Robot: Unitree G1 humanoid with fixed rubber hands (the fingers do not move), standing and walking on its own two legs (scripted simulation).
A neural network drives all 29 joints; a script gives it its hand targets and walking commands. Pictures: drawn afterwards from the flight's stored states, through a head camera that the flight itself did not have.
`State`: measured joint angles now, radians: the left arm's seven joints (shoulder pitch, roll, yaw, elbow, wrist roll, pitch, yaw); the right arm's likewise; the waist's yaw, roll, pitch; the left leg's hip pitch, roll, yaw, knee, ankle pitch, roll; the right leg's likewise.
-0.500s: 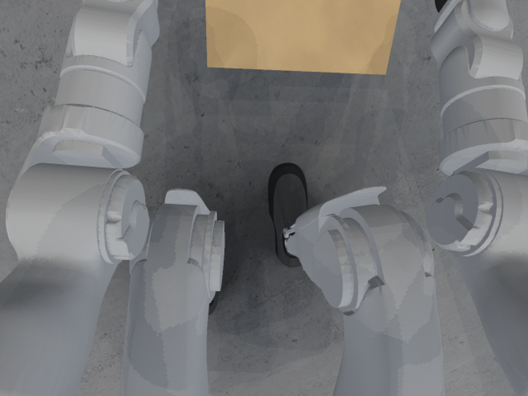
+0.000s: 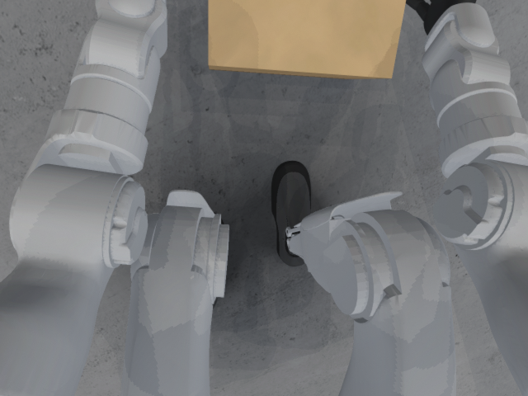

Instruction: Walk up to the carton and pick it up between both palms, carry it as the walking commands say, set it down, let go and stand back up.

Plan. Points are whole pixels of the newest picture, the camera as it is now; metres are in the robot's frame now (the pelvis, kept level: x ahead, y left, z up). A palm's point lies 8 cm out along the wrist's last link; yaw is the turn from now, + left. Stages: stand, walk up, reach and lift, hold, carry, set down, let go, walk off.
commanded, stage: set down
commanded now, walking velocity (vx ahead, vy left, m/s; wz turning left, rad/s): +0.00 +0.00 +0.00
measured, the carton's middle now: out of the picture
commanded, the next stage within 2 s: let go in 1.86 s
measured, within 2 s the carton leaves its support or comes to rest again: neither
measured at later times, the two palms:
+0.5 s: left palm out of the picture +0.54 +0.12 -0.22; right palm (460, 21) +0.49 -0.25 -0.20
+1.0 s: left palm out of the picture +0.57 +0.12 -0.08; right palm out of the picture +0.50 -0.27 -0.08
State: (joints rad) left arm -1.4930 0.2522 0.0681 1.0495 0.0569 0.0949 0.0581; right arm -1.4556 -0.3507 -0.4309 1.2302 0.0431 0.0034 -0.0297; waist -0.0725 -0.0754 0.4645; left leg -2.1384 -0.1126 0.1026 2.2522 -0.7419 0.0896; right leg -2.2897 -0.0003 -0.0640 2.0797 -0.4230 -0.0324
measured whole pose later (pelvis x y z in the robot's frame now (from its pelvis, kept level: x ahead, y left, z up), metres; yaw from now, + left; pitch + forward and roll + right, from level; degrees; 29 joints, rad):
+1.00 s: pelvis -0.02 -0.01 +0.03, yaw +1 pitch +26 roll -1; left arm -1.47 0.42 0.02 0.78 -0.10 0.37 0.11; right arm -1.36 -0.38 -0.33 0.80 0.22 0.33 -0.14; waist -0.10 -0.01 0.52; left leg -1.91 -0.11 0.08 2.17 -0.71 0.08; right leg -2.05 0.00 -0.07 2.01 -0.41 -0.04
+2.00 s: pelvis +0.00 -0.01 +0.26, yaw +0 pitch +22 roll -2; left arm -1.30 0.42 0.08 0.69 -0.10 0.40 0.05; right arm -1.11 -0.34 -0.33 0.59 0.22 0.37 -0.10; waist -0.08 -0.01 0.53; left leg -1.24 -0.11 -0.03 1.36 -0.50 0.05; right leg -1.33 0.04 -0.06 1.20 -0.27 -0.04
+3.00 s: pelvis +0.09 -0.02 +0.37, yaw +4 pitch -3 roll -1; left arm 0.21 0.24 0.05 0.39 -0.04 0.13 -0.04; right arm 0.21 -0.27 -0.08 0.32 0.09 0.16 0.08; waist -0.01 0.01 0.16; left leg -0.25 -0.02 -0.02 0.74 -0.44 0.02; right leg -0.36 0.05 -0.07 0.69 -0.29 -0.05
